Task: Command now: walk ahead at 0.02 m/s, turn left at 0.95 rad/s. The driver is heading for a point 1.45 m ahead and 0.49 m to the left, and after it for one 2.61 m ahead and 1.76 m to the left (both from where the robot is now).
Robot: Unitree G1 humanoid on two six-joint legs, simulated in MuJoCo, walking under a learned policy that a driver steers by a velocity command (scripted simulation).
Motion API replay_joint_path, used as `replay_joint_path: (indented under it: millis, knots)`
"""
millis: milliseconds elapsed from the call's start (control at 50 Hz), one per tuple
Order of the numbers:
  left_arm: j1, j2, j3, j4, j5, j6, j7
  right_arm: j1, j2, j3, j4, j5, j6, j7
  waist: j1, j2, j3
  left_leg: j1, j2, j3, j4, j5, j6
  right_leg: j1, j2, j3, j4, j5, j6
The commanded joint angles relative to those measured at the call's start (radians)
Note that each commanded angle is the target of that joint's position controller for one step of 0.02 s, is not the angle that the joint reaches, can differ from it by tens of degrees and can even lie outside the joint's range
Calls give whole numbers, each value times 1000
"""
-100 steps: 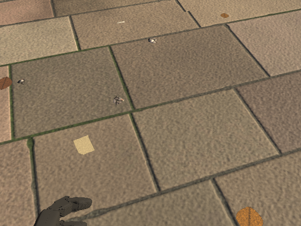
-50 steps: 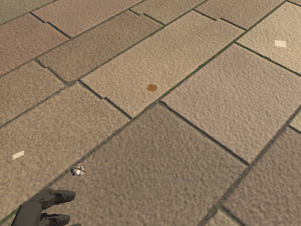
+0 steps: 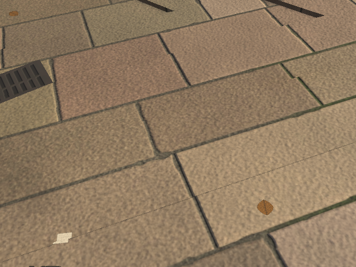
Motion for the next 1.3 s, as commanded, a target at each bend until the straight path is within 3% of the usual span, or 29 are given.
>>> replay_joint_path:
  millis: [20, 60, 120, 260, 400, 420, 440, 460, 480, 500, 520, 540, 600, 700, 840, 860, 900, 920, 940, 960, 980, 1000, 1060, 1080, 1140, 1220, 1260, 1280, 1300]
  knots:
    - [-82, 85, 25, -117, 3, -1, 16, 87, -194, -57, -38, -2, -14, 13, -19, -184, -116, -188, 146, 104, 375, -54, -72, 194, -358, 249, -137, 108, -204]
    - [-90, 81, 13, -128, -11, 17, 31, 117, -138, -40, -18, -8, 4, 7, -6, -135, -70, -237, 170, 165, 531, 28, -93, 157, -307, 139, -137, 98, -179]
    - [-44, 93, 9, -119, 9, 33, 40, 53, -92, -19, -52, 6, 0, 7, 33, -170, -53, -291, 245, 269, 498, 92, -121, 192, -279, 15, -164, 153, -200]
    - [-6, 148, 38, -84, 5, 42, 23, -14, -45, -1, -83, -10, -8, 19, 71, -192, -113, -213, 351, 326, 251, 103, -134, 278, -366, -108, -163, 209, -234]
    - [-18, 172, 63, -48, -46, 23, -15, 1, -54, -20, -70, -5, 25, 47, 24, -200, -132, 54, 312, 416, -128, 115, -19, 252, -432, -229, -50, 224, -146]
    - [-13, 156, 62, -36, -57, 24, -16, 47, -60, -31, -52, -4, 26, 45, -5, -177, -141, 155, 284, 426, -242, 191, 15, 209, -412, -271, 32, 181, -98]
    - [48, 113, 53, -9, -51, 25, -23, 134, -115, -57, -20, -7, 23, 31, -30, -63, -153, 336, 278, 349, -353, 350, 67, 79, -344, -331, 203, 79, -28]
    - [43, 57, 36, -60, -3, 23, -29, 190, -281, -98, -30, -7, 13, 12, -3, 292, -140, 558, 540, -51, -347, 878, 192, -299, -203, -391, 569, -481, 72]
    - [-48, 66, 31, -109, 11, 16, -18, 129, -282, -83, -72, -52, -23, 21, -28, 281, -243, 508, 643, -249, -380, 826, 370, -454, -111, -160, 757, -566, 95]
    - [-109, 121, 43, -109, -13, 18, -9, 111, -216, -66, -66, -59, -48, 33, -62, 149, -235, 486, 607, -145, -414, 717, 346, -463, -126, -100, 814, -487, 72]
    - [-108, 117, 43, -104, -27, 19, 0, 75, -181, -51, -50, -45, -59, 27, -28, 117, -180, 438, 558, -67, -416, 638, 287, -469, -138, -87, 785, -391, 48]
    - [-74, 123, 46, -77, -18, 25, 11, 23, -134, -35, -52, -23, -57, 18, 1, 61, -163, 406, 519, -9, -405, 604, 237, -452, -157, -76, 750, -317, 45]
    - [12, 123, 45, -43, -13, 34, 8, -47, -102, -7, -58, -35, -52, 0, 49, 81, -184, 303, 462, 79, -403, 709, 220, -314, -127, -98, 747, -191, 65]
    - [4, 76, 18, -43, -21, 42, 3, -33, -98, 4, -22, -41, -52, -6, 25, 85, -158, 300, 442, 87, -406, 620, 221, -249, -123, -96, 513, -155, 85]
    - [7, 69, 8, -55, -27, 35, -9, -48, -70, 23, 20, -41, -49, 15, 9, 104, -109, 212, 443, 12, -364, 541, 230, -51, -108, -109, 230, -221, 53]
    - [65, 43, -3, -35, -27, 29, -19, -36, -33, 37, 37, -35, -50, 16, 30, 86, -159, 209, 427, 29, -386, 287, 208, 37, -106, -134, 133, -164, 37]
    - [122, 64, 2, -3, -45, 17, -32, 27, -86, 21, 60, -33, -62, 24, 19, 89, -110, 98, 396, 11, -418, -305, 174, 125, -51, -195, 132, -215, -17]
    - [157, 79, 3, 0, -48, 7, -32, 0, -65, 28, 58, -39, -76, 27, 43, 58, -52, 19, 383, 17, -364, -408, 151, 128, -96, -118, 105, -335, -67]
    - [246, 101, 3, 17, -50, -7, -30, -42, -23, 38, 42, -41, -94, 27, 71, -51, -17, -74, 327, 112, -163, -345, 107, 161, -203, 58, -14, -473, -134]
    - [333, 196, 32, 48, -43, -24, -38, -90, -6, 33, -5, -7, -123, 29, 78, -285, 43, -279, 191, 343, 80, -177, 31, 220, -350, 459, -241, -814, -280]
    - [372, 208, 37, 46, -29, -43, -42, -203, -50, 22, -36, 21, -155, 23, 139, -288, 128, -454, 206, 263, 220, -189, 32, 256, -454, 728, -377, -880, -359]
    - [341, 179, 29, 36, -22, -58, -36, -224, -60, 16, -43, 29, -180, 26, 118, -228, 135, -501, 251, 201, 275, -67, 41, 288, -451, 707, -354, -781, -338]
    - [321, 117, 14, 10, -49, -52, -18, -199, -30, 16, -19, -30, -214, 46, 89, -149, 37, -426, 264, 225, 182, 124, 22, 334, -318, 457, -307, -484, -263]
    - [303, 165, 37, 33, 4, -25, -29, -159, -13, 34, 9, -137, -160, 76, 75, -141, 29, -311, 244, 299, 145, 165, -12, 233, -227, 332, -305, -383, -228]
    - [333, 134, 38, 42, -5, -8, -35, -194, 28, 51, -10, -86, -107, 89, 95, -211, 22, -174, 215, 346, 17, 175, -71, 123, -162, 265, -299, -302, -226]
    - [318, 173, 58, 32, -7, -5, -34, -219, -12, 50, -27, -53, -111, 71, 93, -221, 2, 40, 200, 327, -210, 165, -81, 65, -185, 324, -266, -323, -207]
    - [254, 184, 63, 18, -8, -14, -35, -71, -51, 34, 12, -44, -122, 43, 1, -185, -33, 327, 205, 316, -297, 210, -54, -53, -178, 327, -172, -224, -174]
    - [238, 165, 58, 16, -10, -26, -40, 96, -108, 12, 54, -57, -133, 22, -85, -120, -113, 572, 239, 292, -292, 183, -31, -155, -115, 269, 32, -119, -146]
    - [229, 87, 34, -5, -16, -40, -43, 302, -208, -17, 79, -82, -141, 2, -180, 81, -267, 796, 457, 82, -359, -154, -5, -263, -14, 123, 394, -195, -121]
